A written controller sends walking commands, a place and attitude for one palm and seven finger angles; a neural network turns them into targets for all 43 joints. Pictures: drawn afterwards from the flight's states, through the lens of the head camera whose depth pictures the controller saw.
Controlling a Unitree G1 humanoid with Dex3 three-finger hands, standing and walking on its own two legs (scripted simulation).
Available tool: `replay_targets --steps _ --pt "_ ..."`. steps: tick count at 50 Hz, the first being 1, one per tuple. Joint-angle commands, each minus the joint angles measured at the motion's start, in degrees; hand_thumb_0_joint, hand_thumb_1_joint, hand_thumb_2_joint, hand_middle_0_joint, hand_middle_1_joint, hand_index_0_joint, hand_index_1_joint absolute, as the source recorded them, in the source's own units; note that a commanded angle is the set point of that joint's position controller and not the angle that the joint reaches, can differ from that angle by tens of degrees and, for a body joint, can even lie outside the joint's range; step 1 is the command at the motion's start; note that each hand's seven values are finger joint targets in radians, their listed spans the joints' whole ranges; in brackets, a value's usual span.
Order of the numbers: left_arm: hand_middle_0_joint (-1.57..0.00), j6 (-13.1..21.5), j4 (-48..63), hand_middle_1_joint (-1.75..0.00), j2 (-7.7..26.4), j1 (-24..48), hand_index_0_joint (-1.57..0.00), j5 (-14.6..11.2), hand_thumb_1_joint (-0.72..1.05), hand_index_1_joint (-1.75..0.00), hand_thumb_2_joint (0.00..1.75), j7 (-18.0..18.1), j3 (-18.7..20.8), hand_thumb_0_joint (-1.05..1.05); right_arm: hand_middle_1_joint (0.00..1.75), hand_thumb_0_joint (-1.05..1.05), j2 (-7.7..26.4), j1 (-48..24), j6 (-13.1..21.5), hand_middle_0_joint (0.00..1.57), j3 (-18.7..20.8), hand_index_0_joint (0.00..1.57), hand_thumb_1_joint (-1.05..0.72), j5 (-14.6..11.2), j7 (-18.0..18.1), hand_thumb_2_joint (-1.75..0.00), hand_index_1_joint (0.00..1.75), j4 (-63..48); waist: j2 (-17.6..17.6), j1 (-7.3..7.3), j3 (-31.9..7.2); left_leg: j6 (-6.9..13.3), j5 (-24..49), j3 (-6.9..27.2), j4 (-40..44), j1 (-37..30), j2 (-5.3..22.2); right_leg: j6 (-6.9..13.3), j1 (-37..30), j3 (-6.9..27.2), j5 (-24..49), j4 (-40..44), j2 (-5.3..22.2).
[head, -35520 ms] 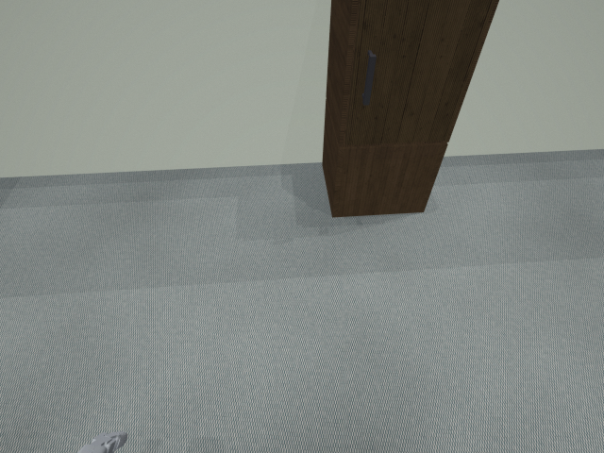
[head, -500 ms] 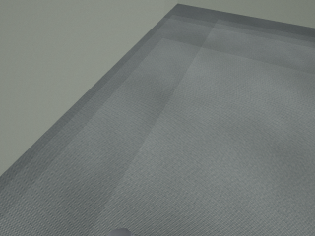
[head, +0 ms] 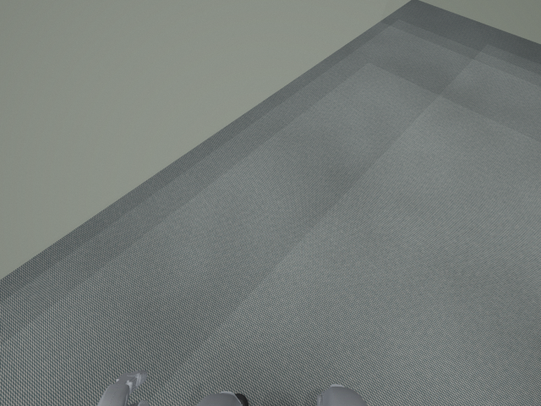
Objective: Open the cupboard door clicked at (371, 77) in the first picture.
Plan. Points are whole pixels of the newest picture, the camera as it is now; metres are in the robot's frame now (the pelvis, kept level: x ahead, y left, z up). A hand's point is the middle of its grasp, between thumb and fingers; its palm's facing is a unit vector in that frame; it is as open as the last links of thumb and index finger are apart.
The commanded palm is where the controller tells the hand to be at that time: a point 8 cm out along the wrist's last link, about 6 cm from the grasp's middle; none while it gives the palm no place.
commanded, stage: turn to face it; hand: left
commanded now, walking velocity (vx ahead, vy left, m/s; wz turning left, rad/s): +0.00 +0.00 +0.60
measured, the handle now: out of the picture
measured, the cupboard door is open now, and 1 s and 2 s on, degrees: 48 48 48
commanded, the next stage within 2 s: none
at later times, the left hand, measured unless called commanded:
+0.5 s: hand out of the picture +0.02 +0.16 -0.19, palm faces +0.34 -0.91 -0.22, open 7.4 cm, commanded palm none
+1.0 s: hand out of the picture +0.03 +0.10 -0.15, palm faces +0.59 -0.76 -0.26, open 7.4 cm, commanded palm none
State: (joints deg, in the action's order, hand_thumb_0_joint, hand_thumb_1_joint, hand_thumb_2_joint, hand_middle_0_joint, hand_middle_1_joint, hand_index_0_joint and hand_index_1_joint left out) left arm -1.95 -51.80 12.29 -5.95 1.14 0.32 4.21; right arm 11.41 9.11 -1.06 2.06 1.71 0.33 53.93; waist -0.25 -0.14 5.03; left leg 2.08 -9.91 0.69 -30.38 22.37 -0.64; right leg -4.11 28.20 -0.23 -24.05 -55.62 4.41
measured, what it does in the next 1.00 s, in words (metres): steps to the right, turning left: right foot, then left foot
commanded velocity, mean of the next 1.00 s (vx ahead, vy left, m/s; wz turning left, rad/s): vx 0.00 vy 0.00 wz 0.60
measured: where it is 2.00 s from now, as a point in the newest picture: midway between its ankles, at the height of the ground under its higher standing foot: outside the picture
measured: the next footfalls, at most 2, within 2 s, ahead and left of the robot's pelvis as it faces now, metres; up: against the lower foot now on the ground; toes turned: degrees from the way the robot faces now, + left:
right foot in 0.12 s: +0.07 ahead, -0.17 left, +0.00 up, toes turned +3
left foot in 0.46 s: +0.05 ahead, +0.07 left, +0.00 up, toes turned +24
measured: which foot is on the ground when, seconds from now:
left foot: down 0.00-0.12, up 0.14-0.44, down 0.46-0.78, up 0.80-1.00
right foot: up 0.00-0.10, down 0.12-0.46, up 0.48-0.76, down 0.78-1.00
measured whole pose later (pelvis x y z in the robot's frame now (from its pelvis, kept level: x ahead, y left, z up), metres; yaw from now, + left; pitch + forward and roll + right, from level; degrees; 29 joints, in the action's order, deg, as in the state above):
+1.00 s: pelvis +0.08 -0.10 +0.01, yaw +39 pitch +1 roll +2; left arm -1.3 -49.2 11.5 -11.4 1.7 0.8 2.2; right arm 14.4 8.0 -4.8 4.4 0.7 -1.6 51.9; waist 1.0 -1.1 6.2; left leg -3.5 -26.4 -3.1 -54.8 25.2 0.5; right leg -0.3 13.4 -9.5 -17.3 -30.4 7.2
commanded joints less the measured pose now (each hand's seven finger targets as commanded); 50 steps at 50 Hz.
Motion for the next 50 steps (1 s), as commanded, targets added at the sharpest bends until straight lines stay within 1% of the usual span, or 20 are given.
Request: replay_targets --steps 1,4,6,7,8,11,17,20,21,22,23,24,29,37,38,39,40,41,44,50 --pt "-0.2 0.47 4.16 -0.3 4.31 -3.96 -0.2 -0.21 0.9 -0.3 0.9 0.47 0.66 0.0 0.3 0.0 12.89 1.06 0.15 0.2 4.26 0.2 -0.9 0.15 0.43 -0.9 0.3 -4.46 -9.59 -0.34 -9.09 6.64 1.82 16.63 10.83 -4.37 12.55 0.24 -7.3 -1.7 0.11 11.03 -2.92" --pt "-0.2 1.2 3.48 -0.3 6.68 -9.62 -0.2 -0.21 0.9 -0.3 0.9 0.71 1.33 0.0 0.3 0.0 12.18 -2.36 -0.57 0.2 4.74 0.2 -0.9 -0.56 0.19 -0.9 0.3 -6.17 -5.6 3.0 -8.85 3.09 -2.92 15.21 5.25 4.86 8.07 1.0 -21.71 -1.63 8.52 28.23 -3.3" --pt "-0.2 1.86 4.53 -0.3 15.73 -11.05 -0.2 1.02 0.9 -0.3 0.9 1.43 2.94 0.0 0.3 0.0 6.04 -3.2 -0.53 0.2 4.04 0.2 -0.9 -1.07 -0.38 -0.9 0.3 -8.76 21.02 4.87 -7.37 -4.67 -24.11 -0.61 -22.66 17.54 -3.94 11.02 -24.45 24.57 5.55 44.41 23.34" --pt "-0.2 1.87 5.48 -0.3 14.65 -8.08 -0.2 0.52 0.9 -0.3 0.9 1.7 2.17 0.0 0.3 0.0 8.97 -2.86 -0.78 0.2 4.44 0.2 -0.9 -0.66 -0.72 -0.9 0.3 -8.47 14.83 2.99 -6.22 -3.73 -24.65 2.37 -34.41 14.78 0.01 13.63 -17.5 21.15 10.16 42.81 24.79" --pt "-0.2 1.88 6.64 -0.3 12.33 -3.58 -0.2 0.6 0.9 -0.3 0.9 1.57 1.53 0.0 0.3 0.0 7.69 0.08 -1.14 0.2 4.32 0.2 -0.9 -0.59 -1.26 -0.9 0.3 -7.85 10.95 -0.06 -5.8 -3.77 -19.83 2.01 -38.36 12.77 0.93 13.33 -14.27 14.02 10.27 41.39 20.56" --pt "-0.2 2.27 6.92 -0.3 8.29 -2.33 -0.2 0.17 0.9 -0.3 0.9 1.57 0.5 0.0 0.3 0.0 6.66 -0.07 -1.77 0.2 3.62 0.2 -0.9 -0.67 -1.69 -0.9 0.3 -5.96 14.95 -1.05 -5.85 -5.87 -15.78 -1.61 -36.26 12.6 2.74 10.43 -20.18 0.87 35.05 34.89 13.32" --pt "-0.2 2.51 4.16 -0.3 12.22 -10.29 -0.2 0.51 0.9 -0.3 0.9 1.43 1.59 0.0 0.3 0.0 4.52 -5.35 -1.1 0.2 1.97 0.2 -0.9 -1.14 -2.07 -0.9 0.3 -7.56 11.12 2.83 -7.96 -5.47 -15.63 -7.64 -13.42 5.56 0.74 9.9 -29.03 -2.97 50.99 28.01 15.02" --pt "-0.2 2.48 4.02 -0.3 12.87 -9.17 -0.2 0.02 0.9 -0.3 0.9 1.09 1.91 0.0 0.3 0.0 6.39 -1.71 -0.68 0.2 2.2 0.2 -0.9 -1.03 -1.76 -0.9 0.3 -7.02 11.92 0.66 -10.37 -4.16 -8.34 -8.5 -2.44 -2.96 -0.48 7.47 -27.42 -6.05 51.49 21.77 14.34" --pt "-0.2 2.4 4.47 -0.3 12.77 -8.04 -0.2 -0.36 0.9 -0.3 0.9 0.96 1.86 0.0 0.3 0.0 8.04 1.78 -0.47 0.2 2.67 0.2 -0.9 -0.82 -1.63 -0.9 0.3 -6.1 9.42 -1.56 -11.61 -3.37 -1.05 -7.73 2.86 -10.4 0.04 5.46 -22.78 -7.78 47.48 16.56 13.76" --pt "-0.2 2.17 5.59 -0.3 10.93 -7.13 -0.2 -0.74 0.9 -0.3 0.9 0.7 1.52 0.0 0.3 0.0 12.66 6.02 -0.03 0.2 3.84 0.2 -0.9 -0.37 -1.35 -0.9 0.3 -5.18 0.09 -4.0 -15.22 0.04 14.08 1.3 4.69 -22.34 8.0 2.39 -11.52 -9.73 32.09 7.09 10.66" --pt "-0.2 1.9 8.0 -0.3 6.42 -4.65 -0.2 -1.03 0.9 -0.3 0.9 0.43 0.08 0.0 0.3 0.0 19.06 10.27 0.14 0.2 5.57 0.2 -0.9 -0.22 -0.83 -0.9 0.3 -4.65 -17.41 -6.57 -15.55 10.06 40.01 23.84 6.15 -29.63 24.89 -1.59 5.67 -9.03 -12.36 -6.38 2.12" --pt "-0.2 0.95 9.29 -0.3 8.02 -0.54 -0.2 -0.42 0.9 -0.3 0.9 1.0 -0.11 0.0 0.3 0.0 19.13 12.75 -0.42 0.2 5.3 0.2 -0.9 -0.59 -0.39 -0.9 0.3 -3.28 -11.43 -6.96 -14.77 13.24 44.23 21.98 4.38 -28.24 26.3 -0.63 7.88 -1.05 -14.36 -10.98 2.52" --pt "-0.2 -0.21 5.92 -0.3 7.38 -3.01 -0.2 -0.26 0.9 -0.3 0.9 0.35 0.64 0.0 0.3 0.0 14.6 0.36 -0.02 0.2 3.79 0.2 -0.9 -0.19 0.94 -0.9 0.3 -6.54 -10.12 -1.01 -7.76 7.49 21.09 12.8 7.67 -13.16 15.1 -0.68 2.38 0.18 -2.74 -7.32 1.16" --pt "-0.2 0.61 4.92 -0.3 7.4 -9.04 -0.2 -0.4 0.9 -0.3 0.9 0.09 1.14 0.0 0.3 0.0 14.92 -4.57 -1.15 0.2 4.68 0.2 -0.9 -0.4 0.15 -0.9 0.3 -8.15 -7.41 2.47 -6.82 3.77 -0.19 14.79 4.82 1.5 9.4 0.47 -19.24 -3.76 7.42 23.55 -3.84" --pt "-0.2 1.24 4.69 -0.3 10.32 -11.5 -0.2 0.03 0.9 -0.3 0.9 0.49 1.79 0.0 0.3 0.0 12.38 -4.8 -1.21 0.2 4.44 0.2 -0.9 -0.94 -0.05 -0.9 0.3 -8.86 0.25 3.91 -7.38 0.88 -6.67 11.72 -2.12 6.84 4.95 1.65 -25.15 1.71 7.01 33.31 1.54" --pt "-0.2 1.86 5.14 -0.3 16.07 -12.31 -0.2 1.0 0.9 -0.3 0.9 1.01 2.85 0.0 0.3 0.0 8.08 -4.28 -1.19 0.2 3.91 0.2 -0.9 -1.35 -0.39 -0.9 0.3 -10.16 17.81 4.47 -7.14 -4.01 -20.21 1.26 -17.26 14.57 -3.49 7.68 -27.13 20.31 5.32 41.92 17.83" --pt "-0.2 1.82 5.91 -0.3 16.89 -11.17 -0.2 0.6 0.9 -0.3 0.9 1.28 2.51 0.0 0.3 0.0 9.71 -5.53 -1.21 0.2 4.12 0.2 -0.9 -0.96 -0.7 -0.9 0.3 -10.55 18.34 4.58 -6.89 -3.84 -26.87 2.12 -32.14 12.66 -1.46 12.75 -20.05 24.23 10.44 42.95 24.82" --pt "-0.2 1.77 6.87 -0.3 14.5 -7.18 -0.2 0.41 0.9 -0.3 0.9 1.28 1.76 0.0 0.3 0.0 9.4 -3.86 -1.45 0.2 4.04 0.2 -0.9 -0.78 -1.11 -0.9 0.3 -10.16 11.73 1.77 -5.7 -3.44 -22.78 3.72 -37.91 10.91 0.51 13.57 -15.81 17.25 10.24 41.52 21.84" --pt "-0.2 1.75 8.22 -0.3 9.82 -1.79 -0.2 0.32 0.9 -0.3 0.9 1.5 0.61 0.0 0.3 0.0 8.19 -1.32 -2.47 0.2 3.97 0.2 -0.9 -0.76 -1.84 -0.9 0.3 -7.15 15.94 -1.32 -5.25 -5.35 -16.23 0.04 -39.32 9.97 2.59 10.4 -16.45 3.34 21.99 37.54 14.01" --pt "-0.2 2.26 5.15 -0.3 12.64 -10.66 -0.2 0.6 0.9 -0.3 0.9 1.52 1.79 0.0 0.3 0.0 4.86 -6.59 -1.26 0.2 2.05 0.2 -0.9 -1.33 -2.13 -0.9 0.3 -8.08 11.77 3.34 -8.38 -5.59 -17.13 -6.65 -13.08 4.42 0.91 10.47 -29.26 -2.44 46.71 28.74 15.6"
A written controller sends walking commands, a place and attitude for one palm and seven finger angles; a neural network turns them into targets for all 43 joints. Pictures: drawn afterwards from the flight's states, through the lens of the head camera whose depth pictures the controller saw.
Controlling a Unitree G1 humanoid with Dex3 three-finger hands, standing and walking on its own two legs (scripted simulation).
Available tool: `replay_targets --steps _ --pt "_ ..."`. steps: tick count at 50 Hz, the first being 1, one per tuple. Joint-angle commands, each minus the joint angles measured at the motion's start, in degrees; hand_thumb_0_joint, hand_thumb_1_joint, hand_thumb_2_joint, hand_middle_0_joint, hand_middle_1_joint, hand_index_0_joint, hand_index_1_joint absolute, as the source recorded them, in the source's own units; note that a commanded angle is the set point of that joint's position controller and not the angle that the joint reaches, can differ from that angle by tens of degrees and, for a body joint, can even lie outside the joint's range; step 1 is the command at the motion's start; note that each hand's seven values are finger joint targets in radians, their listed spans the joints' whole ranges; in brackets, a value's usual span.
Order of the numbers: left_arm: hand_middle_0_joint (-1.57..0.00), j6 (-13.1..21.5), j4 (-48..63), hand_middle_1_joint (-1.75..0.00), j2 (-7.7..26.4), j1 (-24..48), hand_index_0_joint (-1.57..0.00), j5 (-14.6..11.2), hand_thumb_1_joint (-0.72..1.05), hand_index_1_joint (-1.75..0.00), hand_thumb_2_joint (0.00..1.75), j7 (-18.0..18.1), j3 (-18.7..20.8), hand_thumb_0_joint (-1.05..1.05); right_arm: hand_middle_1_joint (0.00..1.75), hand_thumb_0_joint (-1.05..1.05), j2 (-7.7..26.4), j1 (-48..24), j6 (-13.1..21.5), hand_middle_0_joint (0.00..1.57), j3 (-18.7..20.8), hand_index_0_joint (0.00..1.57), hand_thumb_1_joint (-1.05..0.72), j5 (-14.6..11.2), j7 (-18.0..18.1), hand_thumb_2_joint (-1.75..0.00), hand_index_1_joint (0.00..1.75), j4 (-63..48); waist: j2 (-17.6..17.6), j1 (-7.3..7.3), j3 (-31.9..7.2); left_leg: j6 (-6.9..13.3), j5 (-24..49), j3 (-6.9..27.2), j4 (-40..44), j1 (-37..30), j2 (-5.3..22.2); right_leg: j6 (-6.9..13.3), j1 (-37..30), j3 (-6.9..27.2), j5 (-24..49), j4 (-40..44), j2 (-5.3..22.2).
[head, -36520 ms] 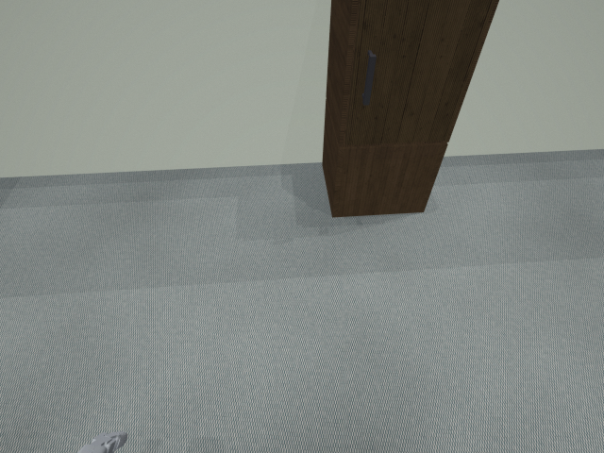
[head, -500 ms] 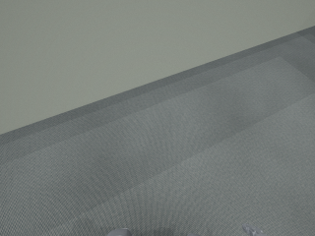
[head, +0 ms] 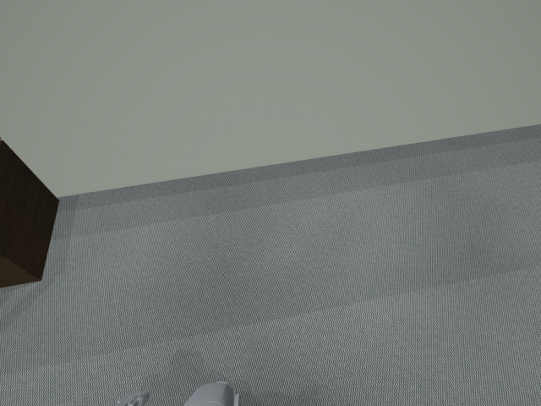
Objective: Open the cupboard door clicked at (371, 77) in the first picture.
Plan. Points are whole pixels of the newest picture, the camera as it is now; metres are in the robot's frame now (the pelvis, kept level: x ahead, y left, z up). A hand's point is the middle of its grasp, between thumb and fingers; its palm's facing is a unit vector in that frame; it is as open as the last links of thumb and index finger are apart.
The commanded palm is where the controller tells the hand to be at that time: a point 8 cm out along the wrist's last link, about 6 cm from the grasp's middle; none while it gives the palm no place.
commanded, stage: turn to face it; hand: left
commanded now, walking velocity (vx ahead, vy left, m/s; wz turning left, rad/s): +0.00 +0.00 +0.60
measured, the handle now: out of the picture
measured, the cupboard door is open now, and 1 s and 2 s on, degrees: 48 48 48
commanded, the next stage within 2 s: take the last steps up to it in 1.62 s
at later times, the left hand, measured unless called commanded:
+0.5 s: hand out of the picture +0.08 +0.22 -0.16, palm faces +0.28 -0.91 -0.29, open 7.4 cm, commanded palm none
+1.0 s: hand out of the picture -0.04 +0.20 -0.18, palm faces +0.59 -0.77 -0.24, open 7.4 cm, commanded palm none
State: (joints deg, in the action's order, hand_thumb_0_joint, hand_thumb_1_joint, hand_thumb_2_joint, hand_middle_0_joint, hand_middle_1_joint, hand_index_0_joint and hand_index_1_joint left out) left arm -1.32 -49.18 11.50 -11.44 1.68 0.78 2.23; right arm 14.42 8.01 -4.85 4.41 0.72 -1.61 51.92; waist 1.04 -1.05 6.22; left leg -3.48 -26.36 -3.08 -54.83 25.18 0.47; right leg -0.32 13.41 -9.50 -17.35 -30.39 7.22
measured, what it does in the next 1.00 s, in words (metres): steps on the spot, turning left: left foot, then right foot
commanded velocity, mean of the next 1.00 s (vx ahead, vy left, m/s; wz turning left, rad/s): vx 0.00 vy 0.00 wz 0.60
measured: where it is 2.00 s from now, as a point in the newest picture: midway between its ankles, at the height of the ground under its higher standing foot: outside the picture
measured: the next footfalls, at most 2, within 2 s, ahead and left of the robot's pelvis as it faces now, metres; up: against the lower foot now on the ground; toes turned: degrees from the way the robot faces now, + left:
left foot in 0.12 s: +0.03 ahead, +0.12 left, +0.00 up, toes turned +10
right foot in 0.50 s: +0.09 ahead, -0.14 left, +0.00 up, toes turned +15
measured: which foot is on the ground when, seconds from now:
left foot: up 0.00-0.10, down 0.12-0.50, up 0.52-0.80, down 0.82-1.00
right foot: down 0.00-0.12, up 0.14-0.48, down 0.50-0.82, up 0.84-1.00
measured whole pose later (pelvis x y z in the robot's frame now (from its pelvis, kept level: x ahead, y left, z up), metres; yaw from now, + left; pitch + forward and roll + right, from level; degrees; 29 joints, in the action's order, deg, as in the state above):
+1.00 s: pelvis +0.02 -0.02 -0.01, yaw +36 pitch +1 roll +0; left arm -4.3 -51.6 15.6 -9.0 1.0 0.3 4.2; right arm 12.8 8.2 -1.8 2.5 1.5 0.2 50.6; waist 2.8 0.1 6.6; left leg 1.6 -15.7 0.6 -32.3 17.8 -1.1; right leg -4.5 27.5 -1.8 -26.5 -63.1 5.5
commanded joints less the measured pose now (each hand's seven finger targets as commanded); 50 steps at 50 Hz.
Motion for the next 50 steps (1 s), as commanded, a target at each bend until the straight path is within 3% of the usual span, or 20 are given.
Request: replay_targets --steps 1,4,5,6,7,8,12,22,23,25,27,30,35,39,40,41,42,43,47,50 --pt "-0.2 1.59 2.21 -0.3 13.72 -4.92 -0.2 0.02 0.9 -0.3 0.9 0.96 3.9 0.0 0.3 0.0 2.12 -4.5 2.69 0.2 -0.4 0.2 -0.9 -0.34 -0.08 -0.9 0.3 -5.9 10.72 3.81 -10.07 0.3 0.74 -3.38 14.62 -0.21 -0.48 6.3 -14.22 6.23 40.27 2.2 13.06" --pt "-0.2 1.25 2.37 -0.3 13.36 -2.37 -0.2 -0.69 0.9 -0.3 0.9 0.41 3.96 0.0 0.3 0.0 4.46 0.7 2.9 0.2 0.3 0.2 -0.9 -0.09 0.04 -0.9 0.3 -4.73 8.11 0.35 -10.65 1.8 13.08 -2.5 26.88 -13.08 -0.4 1.97 -5.31 2.37 30.53 -4.44 11.56" --pt "-0.2 0.91 3.55 -0.3 11.59 -1.39 -0.2 -1.09 0.9 -0.3 0.9 0.22 3.74 0.0 0.3 0.0 8.83 5.09 3.35 0.2 1.42 0.2 -0.9 0.33 0.31 -0.9 0.3 -3.89 -1.96 -2.24 -13.22 4.97 24.39 6.42 30.63 -22.69 6.67 -1.23 4.23 -0.48 17.7 -13.6 8.63" --pt "-0.2 0.47 6.18 -0.3 7.27 1.17 -0.2 -1.42 0.9 -0.3 0.9 -0.07 2.43 0.0 0.3 0.0 15.27 9.19 3.47 0.2 3.1 0.2 -0.9 0.84 0.83 -0.9 0.3 -3.39 -19.21 -4.82 -12.74 14.35 44.59 28.16 33.56 -28.07 22.44 -5.63 20.42 -0.74 -19.43 -27.1 -0.02" --pt "-0.2 -0.26 7.29 -0.3 8.68 5.63 -0.2 -0.82 0.9 -0.3 0.9 0.3 2.26 0.0 0.3 0.0 16.21 12.08 3.05 0.2 3.24 0.2 -0.9 0.81 1.47 -0.9 0.3 -1.68 -13.12 -5.78 -12.5 18.8 47.06 28.7 32.71 -25.96 24.99 -4.41 22.51 7.31 -21.39 -34.11 -0.37" --pt "-0.2 -0.39 7.26 -0.3 8.81 5.77 -0.2 -0.81 0.9 -0.3 0.9 0.32 2.53 0.0 0.3 0.0 15.1 9.74 3.27 0.2 2.77 0.2 -0.9 0.98 1.88 -0.9 0.3 -2.3 -9.76 -4.26 -11.74 18.47 37.26 25.38 33.73 -22.37 22.58 -3.78 21.99 9.26 -17.6 -35.69 0.17" --pt "-0.2 -0.74 3.58 -0.3 8.02 3.36 -0.2 -0.71 0.9 -0.3 0.9 -0.22 2.75 0.0 0.3 0.0 10.61 2.63 4.04 0.2 1.32 0.2 -0.9 0.7 2.88 -0.9 0.3 -4.18 -10.09 -0.42 -9.69 13.15 38.53 17.8 33.12 -18.68 13.73 -4.38 19.31 9.86 -7.73 -33.6 -1.53" --pt "-0.2 0.07 3.06 -0.3 7.72 -0.31 -0.2 -1.32 0.9 -0.3 0.9 -0.08 2.72 0.0 0.3 0.0 11.28 -0.53 2.98 0.2 2.36 0.2 -0.9 0.52 2.36 -0.9 0.3 -4.71 -10.33 2.22 -9.92 10.21 29.07 20.85 29.04 -7.38 8.78 -3.3 -2.72 6.78 0.11 -1.74 -7.01" --pt "-0.2 0.65 2.58 -0.3 9.57 -2.97 -0.2 -1.19 0.9 -0.3 0.9 0.22 3.18 0.0 0.3 0.0 9.87 -1.39 2.96 0.2 2.19 0.2 -0.9 0.07 2.2 -0.9 0.3 -5.2 -5.63 3.74 -10.59 7.84 23.48 19.64 25.54 -3.28 6.02 -2.83 -9.35 8.57 4.85 6.67 -4.75" --pt "-0.2 1.25 2.86 -0.3 17.6 -4.75 -0.2 0.1 0.9 -0.3 0.9 1.01 4.5 0.0 0.3 0.0 5.3 -2.27 2.91 0.2 1.7 0.2 -0.9 -0.34 1.57 -0.9 0.3 -7.45 17.45 5.17 -9.49 1.08 -10.22 5.27 -1.54 9.73 -4.86 8.01 -11.31 32.46 11.02 16.6 21.41" --pt "-0.2 1.45 4.12 -0.3 12.17 1.36 -0.2 -0.32 0.9 -0.3 0.9 1.33 3.09 0.0 0.3 0.0 6.39 -0.36 2.03 0.2 2.0 0.2 -0.9 0.29 0.99 -0.9 0.3 -5.48 11.26 1.26 -6.12 1.46 -4.23 8.01 -14.82 8.59 -0.29 9.3 -3.44 22.29 13.51 14.28 16.19" --pt "-0.2 1.34 5.01 -0.3 9.99 3.62 -0.2 -0.42 0.9 -0.3 0.9 1.25 2.46 0.0 0.3 0.0 4.53 -0.18 1.47 0.2 1.3 0.2 -0.9 0.1 0.2 -0.9 0.3 -4.14 13.39 0.02 -6.28 -0.32 -0.47 3.31 -10.8 6.76 1.22 7.1 -5.73 10.14 27.24 10.02 10.65" --pt "-0.2 1.47 2.89 -0.3 13.11 -2.75 -0.2 -0.06 0.9 -0.3 0.9 1.05 3.6 0.0 0.3 0.0 2.25 -4.88 2.18 0.2 0.04 0.2 -0.9 -0.27 -0.33 -0.9 0.3 -5.38 10.54 3.64 -7.86 -0.2 -0.09 -2.22 8.55 1.47 -0.14 6.71 -11.87 6.79 35.65 5.26 12.2" --pt "-0.2 1.19 2.48 -0.3 13.69 -1.54 -0.2 -0.55 0.9 -0.3 0.9 0.52 4.03 0.0 0.3 0.0 4.33 0.24 2.85 0.2 0.35 0.2 -0.9 -0.05 -0.12 -0.9 0.3 -4.6 8.45 0.56 -9.79 1.38 10.76 -2.7 24.63 -10.7 -0.86 2.64 -6.82 3.03 30.83 -3.41 11.63" --pt "-0.2 0.97 3.27 -0.3 12.74 -0.74 -0.2 -1.03 0.9 -0.3 0.9 0.29 3.86 0.0 0.3 0.0 7.19 4.52 3.26 0.2 1.11 0.2 -0.9 0.22 0.04 -0.9 0.3 -3.6 1.99 -2.04 -12.58 3.0 20.98 1.25 29.37 -19.91 2.17 -0.06 -0.24 0.64 23.86 -11.5 10.15" --pt "-0.2 0.57 5.39 -0.3 8.49 0.04 -0.2 -1.44 0.9 -0.3 0.9 -0.1 2.98 0.0 0.3 0.0 14.01 8.9 3.79 0.2 2.89 0.2 -0.9 0.85 0.52 -0.9 0.3 -3.1 -16.22 -4.31 -14.43 11.14 40.6 23.97 31.89 -28.84 18.53 -4.81 16.49 -1.22 -9.73 -25.4 1.41" --pt "-0.2 -0.01 6.99 -0.3 7.99 4.58 -0.2 -1.06 0.9 -0.3 0.9 0.19 2.14 0.0 0.3 0.0 16.43 12.42 3.34 0.2 3.32 0.2 -0.9 0.63 1.33 -0.9 0.3 -1.81 -16.14 -5.65 -14.39 17.7 53.08 29.82 31.98 -28.15 24.16 -4.63 21.7 5.75 -22.43 -33.32 -0.95" --pt "-0.2 -0.27 7.5 -0.3 9.0 5.3 -0.2 -1.0 0.9 -0.3 0.9 0.32 2.37 0.0 0.3 0.0 16.17 11.43 3.25 0.2 2.97 0.2 -0.9 0.91 1.67 -0.9 0.3 -2.0 -10.36 -4.82 -13.18 18.89 43.59 26.25 32.16 -24.79 24.01 -3.81 21.22 9.02 -19.75 -36.32 0.31" --pt "-0.2 -0.77 3.69 -0.3 8.24 3.97 -0.2 -0.72 0.9 -0.3 0.9 -0.1 2.73 0.0 0.3 0.0 10.91 3.28 4.03 0.2 1.37 0.2 -0.9 0.75 2.89 -0.9 0.3 -3.9 -11.22 -0.71 -9.62 12.99 39.3 18.24 33.31 -18.4 13.79 -4.41 19.43 10.43 -7.88 -35.68 -0.89" --pt "-0.2 -0.8 3.29 -0.3 7.82 3.76 -0.2 -0.98 0.9 -0.3 0.9 -0.3 2.54 0.0 0.3 0.0 11.06 3.0 4.08 0.2 1.37 0.2 -0.9 0.8 2.8 -0.9 0.3 -3.94 -8.77 -0.3 -10.32 12.78 37.01 17.74 33.17 -17.66 12.61 -4.44 15.89 9.68 -7.85 -28.7 -2.34"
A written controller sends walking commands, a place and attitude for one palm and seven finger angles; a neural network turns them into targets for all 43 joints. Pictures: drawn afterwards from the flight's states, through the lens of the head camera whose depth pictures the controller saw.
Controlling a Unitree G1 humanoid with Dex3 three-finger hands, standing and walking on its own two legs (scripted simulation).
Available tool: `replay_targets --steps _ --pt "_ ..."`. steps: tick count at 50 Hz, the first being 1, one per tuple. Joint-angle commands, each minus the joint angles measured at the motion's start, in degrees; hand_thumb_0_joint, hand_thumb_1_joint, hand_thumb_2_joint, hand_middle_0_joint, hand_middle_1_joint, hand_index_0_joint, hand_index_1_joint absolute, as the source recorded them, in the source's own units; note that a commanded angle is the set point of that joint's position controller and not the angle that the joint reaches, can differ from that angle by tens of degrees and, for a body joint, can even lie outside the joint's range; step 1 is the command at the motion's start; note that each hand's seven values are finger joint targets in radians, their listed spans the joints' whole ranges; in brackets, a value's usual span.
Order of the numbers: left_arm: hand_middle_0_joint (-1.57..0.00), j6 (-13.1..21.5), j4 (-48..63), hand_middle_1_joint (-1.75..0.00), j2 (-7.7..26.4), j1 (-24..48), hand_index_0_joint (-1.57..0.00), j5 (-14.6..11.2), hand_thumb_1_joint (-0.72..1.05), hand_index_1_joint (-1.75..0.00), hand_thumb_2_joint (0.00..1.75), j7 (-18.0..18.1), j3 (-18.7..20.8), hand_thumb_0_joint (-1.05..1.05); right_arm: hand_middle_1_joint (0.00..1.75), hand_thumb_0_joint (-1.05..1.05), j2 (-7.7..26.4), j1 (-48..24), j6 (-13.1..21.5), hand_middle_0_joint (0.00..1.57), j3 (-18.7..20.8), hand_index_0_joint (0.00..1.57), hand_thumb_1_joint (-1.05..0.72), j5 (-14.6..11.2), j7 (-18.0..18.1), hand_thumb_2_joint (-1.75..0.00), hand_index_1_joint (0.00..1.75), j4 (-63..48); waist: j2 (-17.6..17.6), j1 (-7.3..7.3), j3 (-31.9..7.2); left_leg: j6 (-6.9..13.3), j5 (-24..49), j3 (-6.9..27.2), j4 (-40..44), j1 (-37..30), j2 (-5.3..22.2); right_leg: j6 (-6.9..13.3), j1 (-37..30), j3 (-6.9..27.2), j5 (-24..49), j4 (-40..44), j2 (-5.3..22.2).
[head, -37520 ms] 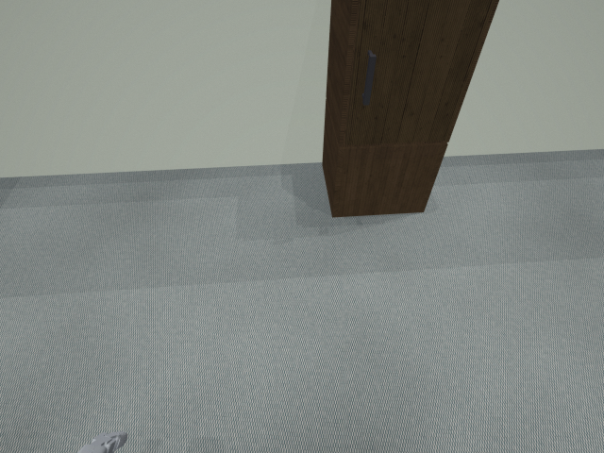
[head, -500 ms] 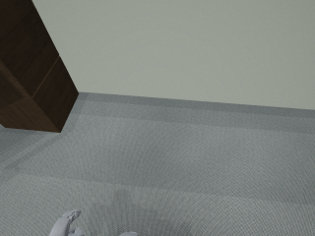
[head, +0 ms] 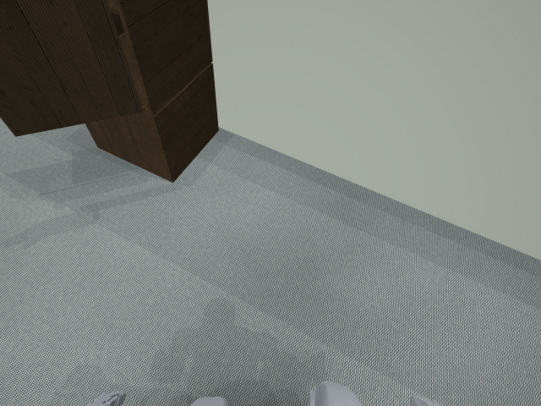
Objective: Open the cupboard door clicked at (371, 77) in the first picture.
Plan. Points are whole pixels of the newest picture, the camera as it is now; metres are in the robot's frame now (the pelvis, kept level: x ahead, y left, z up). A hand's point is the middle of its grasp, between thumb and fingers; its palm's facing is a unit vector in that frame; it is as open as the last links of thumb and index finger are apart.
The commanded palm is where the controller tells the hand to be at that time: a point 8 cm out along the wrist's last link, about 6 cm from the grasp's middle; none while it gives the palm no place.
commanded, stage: turn to face it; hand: left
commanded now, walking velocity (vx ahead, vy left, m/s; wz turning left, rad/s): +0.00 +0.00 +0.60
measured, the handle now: out of the picture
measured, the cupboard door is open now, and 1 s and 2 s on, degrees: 48 48 48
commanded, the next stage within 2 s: take the last steps up to it in 0.62 s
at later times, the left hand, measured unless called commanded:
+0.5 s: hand out of the picture +0.02 +0.16 -0.16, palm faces +0.30 -0.93 -0.21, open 7.4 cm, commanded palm none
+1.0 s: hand out of the picture +0.01 +0.17 -0.16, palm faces +0.48 -0.85 -0.24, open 7.4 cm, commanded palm none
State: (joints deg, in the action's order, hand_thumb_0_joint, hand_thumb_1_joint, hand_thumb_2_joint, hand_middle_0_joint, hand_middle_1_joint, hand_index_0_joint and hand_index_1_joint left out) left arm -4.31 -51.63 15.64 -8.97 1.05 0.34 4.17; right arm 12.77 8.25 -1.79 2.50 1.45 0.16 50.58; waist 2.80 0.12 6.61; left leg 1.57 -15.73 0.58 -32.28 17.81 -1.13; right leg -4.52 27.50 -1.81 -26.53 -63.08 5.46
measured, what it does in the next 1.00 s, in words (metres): steps on the spot, turning left: right foot, then left foot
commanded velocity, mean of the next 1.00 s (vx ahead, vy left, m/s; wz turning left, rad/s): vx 0.09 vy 0.05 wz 0.38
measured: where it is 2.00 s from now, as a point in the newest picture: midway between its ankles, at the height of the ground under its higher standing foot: (193, 362)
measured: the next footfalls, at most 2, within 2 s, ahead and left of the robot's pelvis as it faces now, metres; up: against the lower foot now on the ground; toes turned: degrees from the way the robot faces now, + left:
right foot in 0.20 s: +0.06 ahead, -0.17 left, +0.00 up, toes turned +5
left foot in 0.54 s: +0.02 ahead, +0.08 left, +0.00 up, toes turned +23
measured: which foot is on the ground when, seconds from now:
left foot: down 0.00-0.20, up 0.22-0.52, down 0.54-0.92, up 0.94-1.00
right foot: up 0.00-0.18, down 0.20-0.54, up 0.56-0.90, down 0.92-1.00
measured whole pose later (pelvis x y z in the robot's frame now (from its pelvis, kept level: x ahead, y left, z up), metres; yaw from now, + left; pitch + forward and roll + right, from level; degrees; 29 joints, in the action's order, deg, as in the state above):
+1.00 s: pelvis +0.04 -0.04 +0.00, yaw +27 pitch -1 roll +0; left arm 0.5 -53.9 10.7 -12.5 1.6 -0.7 2.9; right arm 13.2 13.2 -3.7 3.1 1.5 -0.9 57.0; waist -2.5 0.5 3.3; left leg 0.4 -25.4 1.7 -54.9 24.0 -1.5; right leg -0.8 11.4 -6.0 -19.7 -32.2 3.8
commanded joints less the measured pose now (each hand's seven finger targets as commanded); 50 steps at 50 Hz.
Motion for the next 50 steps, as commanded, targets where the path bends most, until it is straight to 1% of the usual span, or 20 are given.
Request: replay_targets --steps 1,8,9,10,11,15,21,25,26,27,28,29,37,43,44,45,46,47,48,50 --pt "-0.2 2.11 5.92 -0.3 3.5 1.63 -0.2 -0.4 0.9 -0.3 0.9 0.15 0.54 0.0 0.3 0.0 12.91 2.5 0.89 0.2 3.42 0.2 -0.9 0.16 0.92 -0.9 0.3 -2.53 -10.86 -1.46 -10.22 7.73 24.14 14.36 10.87 -9.33 13.93 -0.16 0.28 1.61 1.04 6.91 -1.08" --pt "-0.2 3.33 4.87 -0.3 4.77 -5.03 -0.2 -0.62 0.9 -0.3 0.9 0.44 1.08 0.0 0.3 0.0 12.2 -1.94 -0.27 0.2 4.1 0.2 -0.9 -0.48 0.36 -0.9 0.3 -3.73 -9.75 2.14 -10.0 3.64 12.14 16.64 4.96 4.07 8.5 1.02 -21.45 -0.66 12.36 35.81 -4.46" --pt "-0.2 4.04 4.66 -0.3 8.75 -7.31 -0.2 0.08 0.9 -0.3 0.9 0.93 1.87 0.0 0.3 0.0 9.27 -1.93 -0.27 0.2 3.81 0.2 -0.9 -1.1 0.02 -0.9 0.3 -4.37 0.55 3.39 -10.85 0.28 1.52 12.36 -3.01 11.87 3.56 3.11 -28.87 8.5 10.27 44.72 4.44" --pt "-0.2 4.35 4.99 -0.3 13.19 -7.73 -0.2 0.78 0.9 -0.3 0.9 1.27 2.68 0.0 0.3 0.0 6.1 -2.21 -0.11 0.2 3.31 0.2 -0.9 -1.13 -0.18 -0.9 0.3 -5.68 15.74 4.01 -10.14 -4.06 -17.53 1.47 -18.47 17.99 -4.3 10.11 -28.55 23.86 15.15 49.08 20.12" --pt "-0.2 4.31 5.29 -0.3 12.88 -7.03 -0.2 0.39 0.9 -0.3 0.9 1.5 2.08 0.0 0.3 0.0 8.42 -2.65 -0.41 0.2 3.68 0.2 -0.9 -0.67 -0.44 -0.9 0.3 -5.57 12.25 3.44 -9.17 -3.4 -20.73 3.77 -31.12 16.03 -1.03 13.95 -20.89 23.23 19.37 48.58 23.48" --pt "-0.2 4.19 7.42 -0.3 5.85 1.33 -0.2 0.08 0.9 -0.3 0.9 1.41 0.25 0.0 0.3 0.0 6.73 -0.15 -1.82 0.2 3.49 0.2 -0.9 -0.36 -1.66 -0.9 0.3 -2.45 12.38 -1.42 -4.55 -4.9 -9.09 0.68 -38.13 14.93 2.37 10.32 -15.75 4.21 26.08 45.39 12.04" --pt "-0.2 4.74 4.14 -0.3 8.68 -7.76 -0.2 0.63 0.9 -0.3 0.9 1.49 1.48 0.0 0.3 0.0 3.2 -5.38 -0.59 0.2 1.5 0.2 -0.9 -0.97 -1.73 -0.9 0.3 -3.26 7.78 2.95 -9.05 -5.01 -11.34 -5.51 -12.82 8.61 0.83 11.14 -27.62 0.21 48.13 37.58 13.8" --pt "-0.2 4.6 3.18 -0.3 8.89 -5.84 -0.2 -0.09 0.9 -0.3 0.9 0.99 1.66 0.0 0.3 0.0 5.0 0.68 0.25 0.2 1.56 0.2 -0.9 -0.81 -1.22 -0.9 0.3 -1.5 7.6 -0.66 -10.45 -3.24 1.67 -5.91 4.19 -4.96 0.06 6.84 -21.36 -3.3 43.87 30.31 12.18" --pt "-0.2 4.39 3.86 -0.3 7.47 -4.89 -0.2 -0.61 0.9 -0.3 0.9 0.82 1.35 0.0 0.3 0.0 8.27 4.1 0.83 0.2 2.32 0.2 -0.9 -0.49 -1.03 -0.9 0.3 -0.57 0.4 -2.75 -13.05 -1.42 13.33 -1.24 8.51 -14.73 5.01 3.98 -14.07 -5.77 35.14 22.9 10.24" --pt "-0.2 4.02 5.59 -0.3 3.2 -4.23 -0.2 -0.99 0.9 -0.3 0.9 0.51 0.26 0.0 0.3 0.0 14.21 7.71 1.28 0.2 3.74 0.2 -0.9 0.09 -0.57 -0.9 0.3 -0.12 -17.62 -4.43 -14.45 6.34 34.44 18.96 9.76 -22.18 20.43 -0.29 0.8 -7.86 0.6 11.11 2.15" --pt "-0.2 3.27 6.4 -0.3 2.88 -1.11 -0.2 -0.74 0.9 -0.3 0.9 0.93 -0.4 0.0 0.3 0.0 15.97 9.32 0.59 0.2 3.93 0.2 -0.9 -0.06 0.24 -0.9 0.3 0.58 -16.93 -5.07 -14.25 12.35 45.51 21.24 9.23 -19.28 25.01 0.28 2.26 -1.3 -12.16 4.64 0.9" --pt "-0.2 2.77 6.42 -0.3 3.67 0.43 -0.2 -0.58 0.9 -0.3 0.9 1.0 -0.4 0.0 0.3 0.0 14.67 8.36 0.58 0.2 3.34 0.2 -0.9 0.15 0.68 -0.9 0.3 0.29 -10.76 -4.55 -11.24 13.05 40.75 17.69 9.45 -15.77 24.57 0.84 1.98 0.96 -9.48 1.52 1.91" --pt "-0.2 2.19 1.38 -0.3 1.37 -1.5 -0.2 -0.42 0.9 -0.3 0.9 0.15 -0.51 0.0 0.3 0.0 10.03 3.27 1.5 0.2 1.68 0.2 -0.9 0.08 1.77 -0.9 0.3 0.3 -10.18 -1.13 -10.96 8.51 32.42 9.06 10.72 -12.59 14.97 0.79 -2.86 0.27 0.5 8.76 -1.22" --pt "-0.2 3.75 0.3 -0.3 1.42 -4.51 -0.2 0.06 0.9 -0.3 0.9 -1.26 0.13 0.0 0.3 0.0 10.37 1.59 1.09 0.2 2.21 0.2 -0.9 -0.02 0.72 -0.9 0.3 1.0 -11.51 1.08 -6.59 6.75 -6.29 12.02 12.61 -0.47 10.88 2.19 -16.46 -4.59 3.64 28.29 -5.15" --pt "-0.2 4.31 -0.73 -0.3 2.38 -7.93 -0.2 0.19 0.9 -0.3 0.9 -1.28 0.65 0.0 0.3 0.0 9.82 0.44 1.14 0.2 2.31 0.2 -0.9 -0.43 0.51 -0.9 0.3 0.87 -8.98 3.09 -6.58 5.03 -10.34 10.42 8.23 5.37 8.22 2.55 -24.4 -3.94 6.63 35.44 -4.52" --pt "-0.2 4.99 -1.83 -0.3 5.67 -12.31 -0.2 0.74 0.9 -0.3 0.9 -0.8 1.64 0.0 0.3 0.0 6.4 -0.29 1.26 0.2 1.84 0.2 -0.9 -0.9 0.22 -0.9 0.3 0.02 1.96 5.66 -6.13 1.94 -15.64 4.93 -3.16 16.38 2.53 4.68 -33.6 5.46 -1.13 44.06 3.75" --pt "-0.2 5.35 -2.32 -0.3 11.1 -16.22 -0.2 1.13 0.9 -0.3 0.9 -0.19 2.72 0.0 0.3 0.0 3.17 -2.89 1.58 0.2 1.15 0.2 -0.9 -1.01 -0.19 -0.9 0.3 -2.57 18.47 8.15 -4.3 -1.55 -21.0 -1.55 -19.89 26.35 -2.43 10.71 -35.04 27.37 -9.77 53.88 20.96" --pt "-0.2 5.51 -1.77 -0.3 10.9 -15.49 -0.2 0.44 0.9 -0.3 0.9 0.37 2.22 0.0 0.3 0.0 7.43 -6.15 1.15 0.2 1.93 0.2 -0.9 0.06 -0.74 -0.9 0.3 -3.57 11.63 7.42 0.41 -1.5 -17.41 3.89 -30.33 26.81 1.45 13.99 -24.72 31.89 -14.6 58.15 25.32" --pt "-0.2 5.56 -0.69 -0.3 9.86 -10.42 -0.2 0.03 0.9 -0.3 0.9 0.08 2.18 0.0 0.3 0.0 6.42 -5.29 0.93 0.2 2.07 0.2 -0.9 0.27 -1.44 -0.9 0.3 -3.8 6.64 4.23 1.37 -1.58 -10.45 4.69 -32.68 25.96 2.68 13.95 -21.56 25.76 -12.25 58.26 22.82" --pt "-0.2 6.71 -0.39 -0.3 5.56 -6.77 -0.2 0.31 0.9 -0.3 0.9 0.38 1.1 0.0 0.3 0.0 6.57 -3.08 0.42 0.2 2.57 0.2 -0.9 0.36 -1.97 -0.9 0.3 -0.76 10.98 1.59 1.86 -2.94 -3.48 3.93 -35.87 23.28 5.33 10.6 -18.06 17.51 -6.13 56.49 17.51"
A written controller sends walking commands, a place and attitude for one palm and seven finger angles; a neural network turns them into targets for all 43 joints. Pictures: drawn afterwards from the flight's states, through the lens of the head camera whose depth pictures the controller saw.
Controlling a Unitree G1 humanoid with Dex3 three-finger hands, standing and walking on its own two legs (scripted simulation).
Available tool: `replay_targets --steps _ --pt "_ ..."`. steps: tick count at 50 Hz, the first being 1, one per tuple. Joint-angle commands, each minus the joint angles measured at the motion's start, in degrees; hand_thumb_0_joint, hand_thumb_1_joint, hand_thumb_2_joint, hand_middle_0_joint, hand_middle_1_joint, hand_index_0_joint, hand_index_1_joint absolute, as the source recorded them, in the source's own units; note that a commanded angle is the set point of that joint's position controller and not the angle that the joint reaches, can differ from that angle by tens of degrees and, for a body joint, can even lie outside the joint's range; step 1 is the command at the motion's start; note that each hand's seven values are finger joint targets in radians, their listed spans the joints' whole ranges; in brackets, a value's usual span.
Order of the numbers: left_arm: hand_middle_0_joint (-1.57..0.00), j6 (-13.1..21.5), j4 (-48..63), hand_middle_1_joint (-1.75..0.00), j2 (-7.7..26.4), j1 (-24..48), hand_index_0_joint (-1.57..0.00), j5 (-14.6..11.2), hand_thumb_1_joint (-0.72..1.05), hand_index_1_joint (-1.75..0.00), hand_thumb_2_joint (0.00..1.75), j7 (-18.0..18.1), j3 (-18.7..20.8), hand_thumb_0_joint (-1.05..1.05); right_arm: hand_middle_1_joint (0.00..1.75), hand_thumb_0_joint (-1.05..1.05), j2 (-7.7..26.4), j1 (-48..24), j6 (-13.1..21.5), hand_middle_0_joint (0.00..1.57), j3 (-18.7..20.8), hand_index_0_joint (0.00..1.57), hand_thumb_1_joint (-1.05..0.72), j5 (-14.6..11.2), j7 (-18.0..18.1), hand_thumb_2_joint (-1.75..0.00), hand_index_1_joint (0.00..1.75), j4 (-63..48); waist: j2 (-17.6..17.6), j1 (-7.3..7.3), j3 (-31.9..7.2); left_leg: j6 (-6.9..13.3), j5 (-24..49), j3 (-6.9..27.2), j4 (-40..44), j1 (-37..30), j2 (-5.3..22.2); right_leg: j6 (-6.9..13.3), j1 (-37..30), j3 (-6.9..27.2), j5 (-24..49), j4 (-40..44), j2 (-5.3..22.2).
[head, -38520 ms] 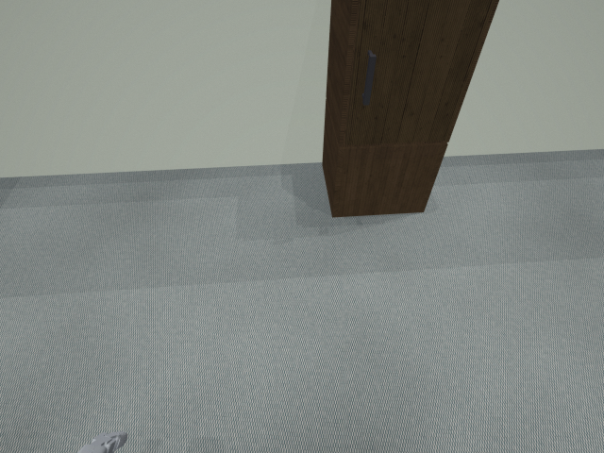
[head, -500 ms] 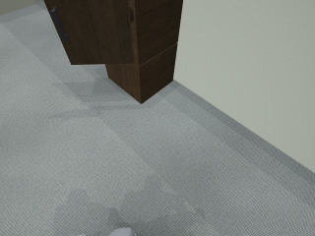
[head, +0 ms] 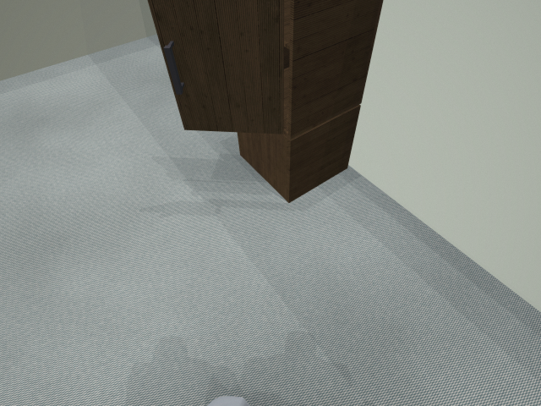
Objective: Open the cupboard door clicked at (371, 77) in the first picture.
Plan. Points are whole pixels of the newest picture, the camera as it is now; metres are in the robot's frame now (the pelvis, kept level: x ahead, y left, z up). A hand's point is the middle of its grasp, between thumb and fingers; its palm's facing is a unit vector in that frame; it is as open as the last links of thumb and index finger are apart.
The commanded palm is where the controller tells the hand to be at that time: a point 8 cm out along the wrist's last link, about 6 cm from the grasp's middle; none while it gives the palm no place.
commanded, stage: take the last steps up to it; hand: left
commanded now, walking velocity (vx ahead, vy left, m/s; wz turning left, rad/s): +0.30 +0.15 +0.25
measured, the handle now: (175, 68) +1.08 +0.39 -0.07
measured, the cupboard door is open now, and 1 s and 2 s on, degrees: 48 48 48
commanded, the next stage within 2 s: come to a stop and stand still in 1.32 s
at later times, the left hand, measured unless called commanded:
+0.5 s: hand (109, 404) +0.14 +0.30 -0.17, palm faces +0.15 -0.97 -0.20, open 7.4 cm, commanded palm none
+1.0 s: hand (146, 274) +0.38 +0.30 -0.15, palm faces +0.12 -0.97 -0.22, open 7.1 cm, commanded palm none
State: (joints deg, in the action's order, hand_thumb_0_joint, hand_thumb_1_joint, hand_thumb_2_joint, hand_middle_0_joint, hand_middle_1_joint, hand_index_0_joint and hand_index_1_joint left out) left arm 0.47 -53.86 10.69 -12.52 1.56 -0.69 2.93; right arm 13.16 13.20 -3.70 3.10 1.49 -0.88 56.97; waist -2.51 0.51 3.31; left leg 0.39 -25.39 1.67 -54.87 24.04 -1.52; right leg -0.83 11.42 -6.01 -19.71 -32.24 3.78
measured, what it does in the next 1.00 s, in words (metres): walks ahead: left foot, then right foot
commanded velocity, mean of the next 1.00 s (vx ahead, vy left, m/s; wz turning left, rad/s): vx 0.30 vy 0.10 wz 0.01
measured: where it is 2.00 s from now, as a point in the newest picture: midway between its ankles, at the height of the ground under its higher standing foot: (238, 324)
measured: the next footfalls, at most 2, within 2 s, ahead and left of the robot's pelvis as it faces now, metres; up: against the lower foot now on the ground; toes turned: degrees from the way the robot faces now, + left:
left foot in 0.32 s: +0.20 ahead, +0.19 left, +0.00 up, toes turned +12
right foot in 0.80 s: +0.37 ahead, +0.01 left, +0.00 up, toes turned -4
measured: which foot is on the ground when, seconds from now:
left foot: up 0.00-0.30, down 0.32-0.80, up 0.82-1.00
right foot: down 0.00-0.32, up 0.34-0.78, down 0.80-1.00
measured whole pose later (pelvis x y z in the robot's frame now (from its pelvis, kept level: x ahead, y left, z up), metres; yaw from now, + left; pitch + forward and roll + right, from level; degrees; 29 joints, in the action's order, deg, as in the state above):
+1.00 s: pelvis +0.33 +0.11 +0.01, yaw +4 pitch +0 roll +1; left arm 3.7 -57.2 9.5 -13.1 0.8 0.5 3.7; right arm 9.8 16.9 0.1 2.4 1.3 -0.5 62.0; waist -0.5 -1.0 3.7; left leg -1.3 -17.8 -2.6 -55.8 26.6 4.1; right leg 2.5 9.7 -7.9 -13.8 -23.7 1.7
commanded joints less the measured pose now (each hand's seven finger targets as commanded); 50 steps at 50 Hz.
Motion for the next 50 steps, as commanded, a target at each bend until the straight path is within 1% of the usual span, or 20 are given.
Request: replay_targets --steps 1,6,10,12,14,15,16,17,18,23,28,35,38,39,40,41,42,44,46,50 --pt "-0.2 2.48 1.81 -0.3 8.98 -2.7 -0.2 -0.36 0.9 -0.3 0.9 1.35 1.91 0.0 0.3 0.0 5.66 -7.08 2.14 0.2 1.91 0.2 -0.9 0.28 -1.27 -0.9 0.3 -6.61 16.04 0.36 5.89 -2.31 9.31 1.96 -12.6 15.92 6.35 6.02 -0.7 15.75 -7.05 25.54 17.89" --pt "-0.2 3.58 -2.08 -0.3 10.35 -9.86 -0.2 -0.15 0.9 -0.3 0.9 1.28 2.35 0.0 0.3 0.0 1.38 -9.17 2.7 0.2 0.67 0.2 -0.9 -0.52 -2.26 -0.9 0.3 -6.08 10.59 2.48 0.92 -3.63 11.34 -4.98 2.07 13.18 4.86 5.1 -10.96 3.79 16.85 20.43 15.29" --pt "-0.2 3.32 -4.41 -0.3 11.2 -11.82 -0.2 0.31 0.9 -0.3 0.9 1.28 2.54 0.0 0.3 0.0 0.21 -12.08 3.74 0.2 -0.26 0.2 -0.9 -0.65 -2.68 -0.9 0.3 -7.08 14.19 3.69 0.71 -2.41 9.85 -7.94 14.74 7.36 3.71 4.58 -11.69 1.02 23.59 16.44 16.18" --pt "-0.2 3.08 -4.5 -0.3 12.06 -10.02 -0.2 0.3 0.9 -0.3 0.9 1.24 2.82 0.0 0.3 0.0 1.15 -8.79 4.47 0.2 -0.27 0.2 -0.9 -0.64 -2.42 -0.9 0.3 -6.3 15.15 1.75 -0.45 -1.2 8.69 -9.63 20.27 -0.22 2.15 3.94 -9.72 -0.13 27.5 12.27 16.39" --pt "-0.2 2.86 -4.33 -0.3 11.07 -8.5 -0.2 0.02 0.9 -0.3 0.9 0.86 2.56 0.0 0.3 0.0 5.23 4.16 5.18 0.2 0.71 0.2 -0.9 0.01 -1.4 -0.9 0.3 -2.3 8.3 -4.41 -6.39 0.5 11.75 -10.94 27.17 -20.64 0.46 1.48 -1.5 -4.49 30.26 -5.21 12.72" --pt "-0.2 2.5 -2.77 -0.3 7.86 -9.31 -0.2 -0.57 0.9 -0.3 0.9 0.31 1.97 0.0 0.3 0.0 11.88 13.45 5.6 0.2 2.46 0.2 -0.9 0.73 -0.42 -0.9 0.3 -0.4 -5.7 -8.1 -13.72 5.22 14.0 4.52 26.59 -34.22 12.31 -1.09 11.38 -7.57 10.26 -20.87 6.24" --pt "-0.2 2.16 -0.05 -0.3 5.14 -5.6 -0.2 -0.9 0.9 -0.3 0.9 0.36 1.01 0.0 0.3 0.0 15.98 19.45 5.49 0.2 3.38 0.2 -0.9 0.51 0.78 -0.9 0.3 0.87 -14.83 -9.85 -15.76 10.89 16.44 22.07 35.05 -36.85 22.97 -1.68 22.34 -3.58 -16.79 -36.43 -0.16" --pt "-0.2 1.89 1.42 -0.3 4.88 -1.24 -0.2 -0.97 0.9 -0.3 0.9 0.74 1.01 0.0 0.3 0.0 15.61 17.62 5.0 0.2 3.23 0.2 -0.9 0.26 1.63 -0.9 0.3 1.13 -10.53 -8.93 -12.15 13.34 15.51 21.34 37.83 -33.65 24.96 0.39 26.68 2.81 -16.05 -43.45 1.77" --pt "-0.2 2.03 1.43 -0.3 4.41 0.81 -0.2 -0.79 0.9 -0.3 0.9 0.83 0.76 0.0 0.3 0.0 13.05 13.52 5.5 0.2 2.43 0.2 -0.9 0.3 1.7 -0.9 0.3 0.19 -6.52 -7.23 -8.52 13.0 14.32 18.61 38.3 -27.64 23.32 1.12 28.17 3.66 -11.64 -45.68 3.51" --pt "-0.2 0.14 -2.28 -0.3 2.9 -4.33 -0.2 -0.09 0.9 -0.3 0.9 -0.09 0.66 0.0 0.3 0.0 5.22 3.67 7.22 0.2 -0.2 0.2 -0.9 0.07 2.12 -0.9 0.3 -1.61 -4.66 0.09 -0.1 9.59 13.87 5.47 44.29 -10.21 16.72 0.79 20.61 3.93 0.79 -36.1 4.99" --pt "-0.2 -0.22 0.17 -0.3 2.72 0.74 -0.2 -0.12 0.9 -0.3 0.9 -0.43 0.69 0.0 0.3 0.0 4.92 5.45 7.65 0.2 0.15 0.2 -0.9 0.08 1.79 -0.9 0.3 -0.48 0.55 0.32 1.04 11.19 13.91 2.54 47.54 -12.46 16.44 0.45 20.2 3.43 6.47 -22.65 4.34" --pt "-0.2 0.75 3.78 -0.3 2.8 8.18 -0.2 -0.08 0.9 -0.3 0.9 -0.49 0.4 0.0 0.3 0.0 4.8 10.21 7.66 0.2 -0.24 0.2 -0.9 0.49 1.81 -0.9 0.3 2.57 1.03 -1.51 1.49 11.12 26.17 0.64 42.79 -19.7 17.16 1.45 16.2 1.48 5.35 -7.21 1.49" --pt "-0.2 1.52 1.53 -0.3 4.17 1.03 -0.2 0.07 0.9 -0.3 0.9 -0.45 0.96 0.0 0.3 0.0 4.45 10.42 7.47 0.2 -0.62 0.2 -0.9 0.11 1.94 -0.9 0.3 3.74 2.76 1.67 -2.4 7.09 32.36 -3.64 30.43 -17.38 12.66 2.74 0.26 -0.84 9.6 2.68 -1.7" --pt "-0.2 2.22 -0.68 -0.3 7.03 -6.75 -0.2 0.17 0.9 -0.3 0.9 -0.09 1.79 0.0 0.3 0.0 4.04 9.46 7.62 0.2 -0.57 0.2 -0.9 -0.51 1.65 -0.9 0.3 3.4 6.48 4.98 -5.76 4.73 30.31 -6.14 19.64 -9.9 9.06 4.8 -12.53 5.05 11.84 4.72 1.66" --pt "-0.2 2.81 -3.0 -0.3 12.46 -15.08 -0.2 0.43 0.9 -0.3 0.9 0.41 3.36 0.0 0.3 0.0 2.36 10.08 7.9 0.2 -0.65 0.2 -0.9 -1.14 1.35 -0.9 0.3 1.87 17.26 7.04 -11.51 1.29 12.82 -10.54 4.45 4.51 1.95 10.99 -26.93 24.94 16.57 9.05 16.4" --pt "-0.2 2.69 -3.55 -0.3 14.7 -17.08 -0.2 -0.61 0.9 -0.3 0.9 0.75 3.45 0.0 0.3 0.0 3.4 8.13 7.59 0.2 -0.42 0.2 -0.9 -0.95 1.29 -0.9 0.3 0.62 15.48 6.98 -10.67 0.16 -9.35 -6.98 -9.54 10.51 0.47 16.85 -25.79 34.6 19.52 15.52 24.9" --pt "-0.2 2.9 -2.78 -0.3 11.99 -12.96 -0.2 -0.76 0.9 -0.3 0.9 1.36 3.16 0.0 0.3 0.0 4.27 4.66 7.23 0.2 -0.05 0.2 -0.9 -0.76 1.4 -0.9 0.3 0.69 10.88 5.82 -6.27 0.43 -4.92 -0.56 -13.3 13.38 4.02 16.07 -20.04 31.29 18.13 16.24 22.52" --pt "-0.2 2.86 -1.32 -0.3 7.8 -6.66 -0.2 -0.97 0.9 -0.3 0.9 1.63 1.85 0.0 0.3 0.0 1.49 1.88 6.4 0.2 -0.09 0.2 -0.9 -0.64 1.13 -0.9 0.3 0.72 5.94 2.62 -0.43 -0.68 2.22 -0.22 -10.98 11.94 7.07 12.92 -9.24 20.56 21.11 18.04 18.53" --pt "-0.2 3.72 -1.49 -0.3 5.26 -5.02 -0.2 -0.83 0.9 -0.3 0.9 1.3 1.09 0.0 0.3 0.0 -1.01 4.76 5.43 0.2 -0.58 0.2 -0.9 -0.24 0.52 -0.9 0.3 1.81 8.79 0.11 -1.16 -1.86 6.94 -2.34 -5.45 6.89 7.43 10.0 -3.99 11.09 24.24 19.69 13.85" --pt "-0.2 4.45 -3.46 -0.3 5.37 -6.69 -0.2 -0.51 0.9 -0.3 0.9 0.96 1.49 0.0 0.3 0.0 -2.78 3.21 4.97 0.2 -0.27 0.2 -0.9 -0.18 -0.41 -0.9 0.3 1.27 8.6 0.1 -1.69 -2.92 12.47 -5.64 6.81 4.18 6.71 9.68 -3.18 7.18 21.15 20.99 11.56"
